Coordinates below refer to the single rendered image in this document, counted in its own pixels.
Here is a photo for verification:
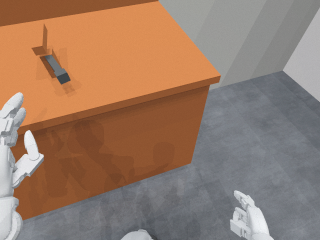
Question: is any counter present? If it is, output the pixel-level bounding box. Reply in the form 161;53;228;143
0;0;221;220

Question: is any robot left forearm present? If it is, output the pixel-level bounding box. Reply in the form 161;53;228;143
0;196;23;240

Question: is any robot left hand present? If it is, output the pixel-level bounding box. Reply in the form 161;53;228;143
0;92;44;198

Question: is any tap lever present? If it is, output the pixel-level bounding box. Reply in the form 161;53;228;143
45;55;71;85

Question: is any robot right hand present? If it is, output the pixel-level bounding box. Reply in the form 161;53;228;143
230;190;270;240

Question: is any robot left shin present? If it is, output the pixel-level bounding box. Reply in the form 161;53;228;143
138;229;150;236

